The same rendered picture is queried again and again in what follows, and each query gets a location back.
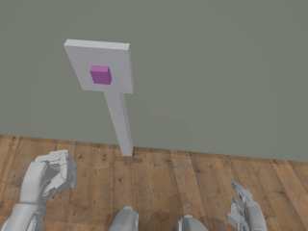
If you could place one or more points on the robot right hand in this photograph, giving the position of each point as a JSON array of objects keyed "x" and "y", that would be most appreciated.
[{"x": 251, "y": 216}]

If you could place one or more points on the left robot forearm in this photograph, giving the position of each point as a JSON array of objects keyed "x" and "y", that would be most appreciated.
[{"x": 26, "y": 216}]

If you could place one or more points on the robot left thigh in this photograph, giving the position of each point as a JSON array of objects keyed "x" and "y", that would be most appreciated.
[{"x": 125, "y": 220}]

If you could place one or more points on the button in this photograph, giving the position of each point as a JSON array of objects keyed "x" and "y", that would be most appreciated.
[{"x": 101, "y": 74}]

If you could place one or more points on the robot thigh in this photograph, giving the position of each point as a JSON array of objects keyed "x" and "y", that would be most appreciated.
[
  {"x": 190, "y": 224},
  {"x": 125, "y": 220}
]

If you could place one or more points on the robot right thigh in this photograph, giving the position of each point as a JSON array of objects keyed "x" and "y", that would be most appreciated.
[{"x": 190, "y": 224}]

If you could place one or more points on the panel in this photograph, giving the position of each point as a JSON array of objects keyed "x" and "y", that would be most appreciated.
[{"x": 83, "y": 54}]

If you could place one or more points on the robot left hand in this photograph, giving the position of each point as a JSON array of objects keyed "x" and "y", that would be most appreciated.
[{"x": 55, "y": 167}]

